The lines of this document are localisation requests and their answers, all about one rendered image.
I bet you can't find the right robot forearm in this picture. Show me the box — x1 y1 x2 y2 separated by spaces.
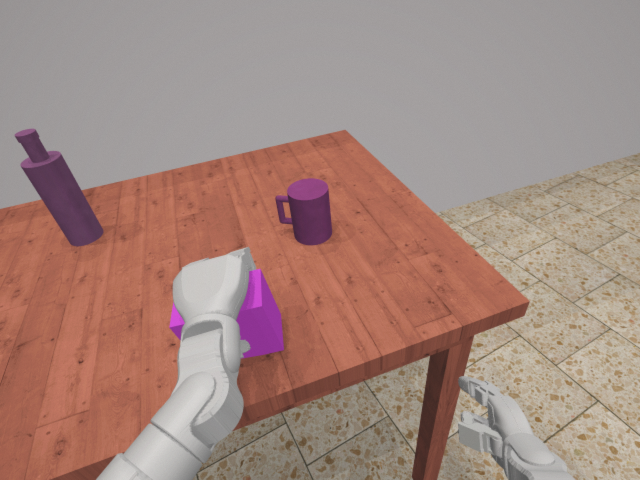
502 433 576 480

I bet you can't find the left robot forearm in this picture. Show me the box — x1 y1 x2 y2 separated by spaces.
96 313 244 480

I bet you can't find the sponge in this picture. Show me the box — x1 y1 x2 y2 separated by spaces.
169 269 284 359

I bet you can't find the left robot hand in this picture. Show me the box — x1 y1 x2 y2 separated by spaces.
173 247 256 358

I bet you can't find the right robot hand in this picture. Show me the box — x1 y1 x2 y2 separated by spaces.
458 376 534 469

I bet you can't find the table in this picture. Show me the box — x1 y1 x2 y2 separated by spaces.
0 130 530 480

